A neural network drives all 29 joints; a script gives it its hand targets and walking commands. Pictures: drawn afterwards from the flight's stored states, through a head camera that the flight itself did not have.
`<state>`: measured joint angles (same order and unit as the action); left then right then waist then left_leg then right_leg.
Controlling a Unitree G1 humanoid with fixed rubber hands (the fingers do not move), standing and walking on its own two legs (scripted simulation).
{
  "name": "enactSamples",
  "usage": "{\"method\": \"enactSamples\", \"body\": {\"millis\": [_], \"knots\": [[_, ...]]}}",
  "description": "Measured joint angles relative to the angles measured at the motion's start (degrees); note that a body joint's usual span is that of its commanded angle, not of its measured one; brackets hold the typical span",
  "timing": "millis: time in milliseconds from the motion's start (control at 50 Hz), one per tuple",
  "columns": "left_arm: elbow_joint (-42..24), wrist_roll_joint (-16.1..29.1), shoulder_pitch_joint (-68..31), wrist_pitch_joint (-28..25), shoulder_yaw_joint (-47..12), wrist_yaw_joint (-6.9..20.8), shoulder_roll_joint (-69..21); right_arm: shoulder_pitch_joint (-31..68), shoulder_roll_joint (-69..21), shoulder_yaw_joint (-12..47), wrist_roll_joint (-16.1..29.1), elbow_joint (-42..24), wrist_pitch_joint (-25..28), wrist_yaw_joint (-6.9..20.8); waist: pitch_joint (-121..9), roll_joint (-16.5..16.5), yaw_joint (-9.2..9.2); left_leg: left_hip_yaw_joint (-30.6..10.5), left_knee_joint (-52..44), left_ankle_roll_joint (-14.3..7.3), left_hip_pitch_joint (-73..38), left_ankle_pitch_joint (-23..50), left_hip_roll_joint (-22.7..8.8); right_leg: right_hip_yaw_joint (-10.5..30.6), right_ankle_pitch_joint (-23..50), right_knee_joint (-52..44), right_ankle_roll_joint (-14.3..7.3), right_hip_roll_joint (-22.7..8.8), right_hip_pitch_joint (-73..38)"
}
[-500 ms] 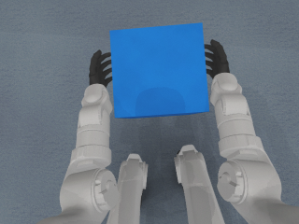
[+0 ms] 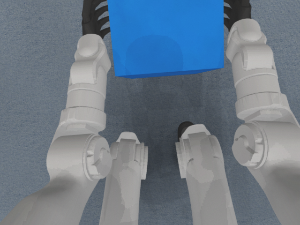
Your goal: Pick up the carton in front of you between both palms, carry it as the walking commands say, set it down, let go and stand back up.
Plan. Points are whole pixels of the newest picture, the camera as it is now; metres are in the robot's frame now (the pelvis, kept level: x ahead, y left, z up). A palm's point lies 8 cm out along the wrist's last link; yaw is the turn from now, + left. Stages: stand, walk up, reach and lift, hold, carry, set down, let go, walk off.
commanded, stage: set down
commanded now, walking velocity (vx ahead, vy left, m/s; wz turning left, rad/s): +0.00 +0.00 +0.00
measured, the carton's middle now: (163, 34) +0.54 -0.07 -0.23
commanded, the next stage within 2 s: none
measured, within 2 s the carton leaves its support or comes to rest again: rests again in 0.58 s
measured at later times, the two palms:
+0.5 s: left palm (101, 40) +0.54 +0.08 -0.20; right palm (228, 29) +0.52 -0.22 -0.20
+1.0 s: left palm (99, 43) +0.54 +0.09 -0.22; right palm (225, 31) +0.52 -0.22 -0.22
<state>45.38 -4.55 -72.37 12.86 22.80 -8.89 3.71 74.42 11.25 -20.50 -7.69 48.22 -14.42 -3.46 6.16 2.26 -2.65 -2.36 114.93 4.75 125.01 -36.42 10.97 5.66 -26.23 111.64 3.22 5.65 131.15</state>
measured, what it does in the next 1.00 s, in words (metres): lowers itself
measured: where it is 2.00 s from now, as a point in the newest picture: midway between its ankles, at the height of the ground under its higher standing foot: (160, 165)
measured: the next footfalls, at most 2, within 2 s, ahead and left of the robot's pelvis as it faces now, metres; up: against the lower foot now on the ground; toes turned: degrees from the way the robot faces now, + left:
none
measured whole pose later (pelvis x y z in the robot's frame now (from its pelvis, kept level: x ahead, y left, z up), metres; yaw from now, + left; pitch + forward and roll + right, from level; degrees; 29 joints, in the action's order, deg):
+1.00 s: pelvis -0.01 +0.00 -0.05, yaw +1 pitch +35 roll +1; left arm 57.8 -4.1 -82.0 9.8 19.5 -4.8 9.3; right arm 81.3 16.9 -22.0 -6.5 59.2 -10.7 2.7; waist 21.4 2.7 -4.1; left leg -1.3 127.5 3.6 125.1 -37.7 10.4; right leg 2.3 -29.5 124.0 1.3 0.8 129.5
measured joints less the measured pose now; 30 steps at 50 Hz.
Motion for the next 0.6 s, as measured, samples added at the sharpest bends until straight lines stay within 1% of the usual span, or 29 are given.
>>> {"method": "enactSamples", "body": {"millis": [100,180,240,400,600], "knots": [[2.06,2.18,-3.12,-0.27,-2.96,-1.74,1.11,1.87,2.56,1.15,2.85,1.65,0.65,0.1,5.37,-0.29,-0.83,-0.13,4.13,0.28,0.26,-1.06,1.22,-0.74,-1.66,4.33,-0.23,-1.35,-0.05],[2.43,4.06,-3.63,-0.34,-5.88,-2.86,2.07,2.29,3.4,1.66,4.98,2.3,1.08,-0.04,7.11,-0.96,-1.02,-0.65,6.61,0.52,0.58,-2.1,1.51,-1.78,-2.86,6.61,-0.76,-2.11,0.06],[2.94,5.02,-3.75,-0.73,-7.32,-3.3,2.68,2.68,3.6,1.63,5.65,3.02,1.51,-0.06,7.33,-1.05,-1.11,-0.76,7.88,0.44,1.02,-2.55,1.5,-2.25,-3.43,7.71,-0.9,-2.48,0.3],[6.09,4.11,-4.37,-1.26,-6.95,-2.86,2.72,2.53,3.56,0.47,4.41,5.65,2.16,0.86,7.18,-0.27,-1.29,-0.24,9.41,-0.27,1.73,-2.59,1.27,-2.39,-3.91,9.07,-0.69,-3.0,0.51],[9.49,3.78,-6.55,-1.95,-6.57,-1.78,3.91,3.79,4.38,1.17,4.06,8.02,2.6,1.91,10.86,0.27,-1.31,0.35,10.51,-0.64,0.8,-2.01,0.8,-2.57,-3.66,10.27,-0.96,-3.71,-0.66]]}}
